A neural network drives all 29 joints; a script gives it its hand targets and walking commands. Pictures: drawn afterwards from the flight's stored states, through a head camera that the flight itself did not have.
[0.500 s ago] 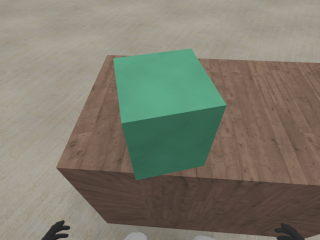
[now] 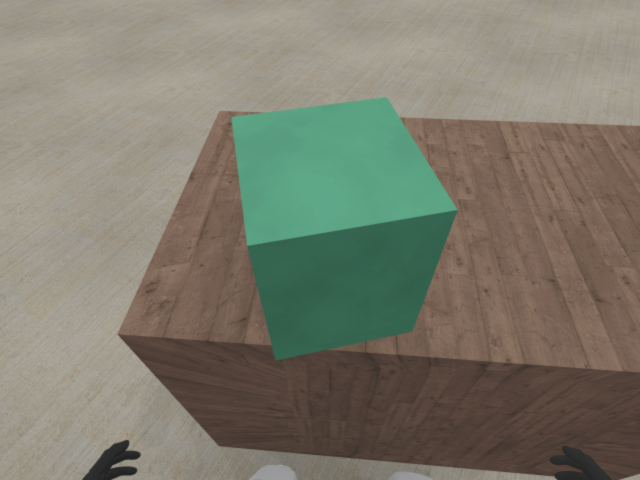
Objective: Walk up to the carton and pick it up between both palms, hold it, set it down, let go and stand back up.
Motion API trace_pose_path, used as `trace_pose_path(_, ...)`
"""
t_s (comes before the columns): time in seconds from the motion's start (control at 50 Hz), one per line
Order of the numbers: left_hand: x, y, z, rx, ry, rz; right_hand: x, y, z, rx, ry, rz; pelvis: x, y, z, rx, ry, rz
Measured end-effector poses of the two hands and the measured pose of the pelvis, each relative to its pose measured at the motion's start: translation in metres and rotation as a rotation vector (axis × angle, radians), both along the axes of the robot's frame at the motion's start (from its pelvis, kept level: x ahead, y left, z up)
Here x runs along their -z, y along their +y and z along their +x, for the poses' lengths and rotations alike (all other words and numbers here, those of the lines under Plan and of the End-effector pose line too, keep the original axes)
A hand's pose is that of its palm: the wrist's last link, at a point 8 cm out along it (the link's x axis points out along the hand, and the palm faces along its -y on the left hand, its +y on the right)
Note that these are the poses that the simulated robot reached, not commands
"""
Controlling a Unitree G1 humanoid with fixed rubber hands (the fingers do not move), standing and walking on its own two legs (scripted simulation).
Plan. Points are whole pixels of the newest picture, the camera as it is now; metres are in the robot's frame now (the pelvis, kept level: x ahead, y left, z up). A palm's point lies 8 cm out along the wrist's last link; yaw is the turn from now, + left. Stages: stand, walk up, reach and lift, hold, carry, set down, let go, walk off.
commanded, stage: walk up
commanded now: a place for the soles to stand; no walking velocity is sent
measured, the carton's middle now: (329, 233) +0.40 +0.01 +0.08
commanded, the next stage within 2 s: none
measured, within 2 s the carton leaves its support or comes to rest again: neither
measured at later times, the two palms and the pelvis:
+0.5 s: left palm out of the picture +0.11 +0.31 -0.09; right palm out of the picture +0.11 -0.32 -0.08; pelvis +0.00 +0.00 +0.00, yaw +0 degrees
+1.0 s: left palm out of the picture +0.11 +0.31 -0.09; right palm out of the picture +0.11 -0.32 -0.08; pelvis +0.00 +0.00 +0.00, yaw +0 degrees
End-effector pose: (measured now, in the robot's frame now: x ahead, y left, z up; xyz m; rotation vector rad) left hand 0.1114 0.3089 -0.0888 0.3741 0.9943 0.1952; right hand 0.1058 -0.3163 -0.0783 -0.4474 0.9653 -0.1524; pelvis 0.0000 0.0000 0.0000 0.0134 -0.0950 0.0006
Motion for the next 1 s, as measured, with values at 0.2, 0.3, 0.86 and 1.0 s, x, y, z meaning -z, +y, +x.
trace_pose_path(0.2,-0.0018,-0.0015,0.0005,0.001,-0.006,0.004,0.0010,-0.0037,-0.0004,0.002,0.013,-0.003,-0.0002,-0.0019,0.0003,-0.001,0.001,0.002)
trace_pose_path(0.3,-0.0006,-0.0004,0.0001,-0.001,0.001,0.002,0.0005,-0.0002,0.0000,0.000,0.000,0.002,-0.0001,-0.0007,0.0000,0.000,0.000,0.000)
trace_pose_path(0.86,-0.0013,-0.0011,0.0004,-0.003,0.002,0.003,0.0008,-0.0017,0.0015,-0.003,0.004,0.002,-0.0004,-0.0019,0.0009,-0.002,0.003,0.000)
trace_pose_path(1.0,-0.0023,-0.0038,0.0012,0.000,-0.004,0.004,0.0012,-0.0056,-0.0006,0.004,0.018,-0.001,-0.0008,-0.0044,0.0006,-0.001,0.003,0.000)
